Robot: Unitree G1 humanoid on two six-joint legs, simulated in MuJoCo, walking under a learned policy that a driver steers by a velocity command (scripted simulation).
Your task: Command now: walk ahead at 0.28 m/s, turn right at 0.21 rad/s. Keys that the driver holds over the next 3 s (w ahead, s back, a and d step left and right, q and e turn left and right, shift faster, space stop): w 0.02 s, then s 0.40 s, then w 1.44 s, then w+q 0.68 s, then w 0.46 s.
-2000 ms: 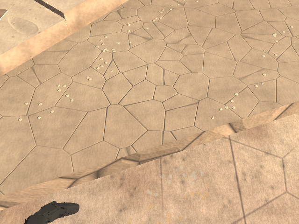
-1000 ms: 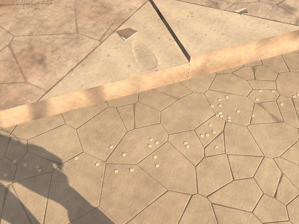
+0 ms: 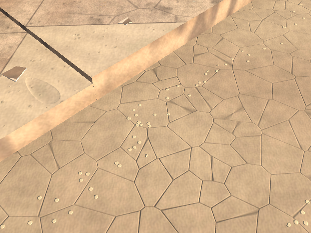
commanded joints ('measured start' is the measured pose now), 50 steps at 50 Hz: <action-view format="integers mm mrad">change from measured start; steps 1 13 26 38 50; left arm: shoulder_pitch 229 28 64 289 501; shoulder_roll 68 124 4 92 5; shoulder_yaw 11 7 1 12 -55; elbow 39 33 120 266 417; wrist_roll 21 -28 22 6 -2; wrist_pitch -62 -66 -5 -108 -175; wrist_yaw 15 65 52 51 58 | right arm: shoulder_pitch -32 -49 -10 -104 -509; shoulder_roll -21 -20 -28 2 120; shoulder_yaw -1 9 12 -18 89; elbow -54 5 73 46 -229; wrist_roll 9 63 -6 5 10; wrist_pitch -5 21 8 -17 -17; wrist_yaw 13 -24 -40 15 8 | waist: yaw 129 54 34 61 80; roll -110 -124 101 -109 -77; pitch -41 -65 21 208 187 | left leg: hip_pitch -272 -187 -112 -653 -1244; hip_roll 61 -30 173 -44 4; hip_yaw -64 -130 -385 -161 -47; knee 128 266 -314 740 1287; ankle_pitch -101 -127 -162 -62 -272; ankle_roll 90 -110 226 50 108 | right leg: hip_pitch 397 252 -82 180 234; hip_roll -93 -231 -16 -316 -230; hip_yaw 151 159 56 499 201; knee -367 -148 295 -566 -527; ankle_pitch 88 1228 -169 -399 152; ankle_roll -51 -162 33 -228 -166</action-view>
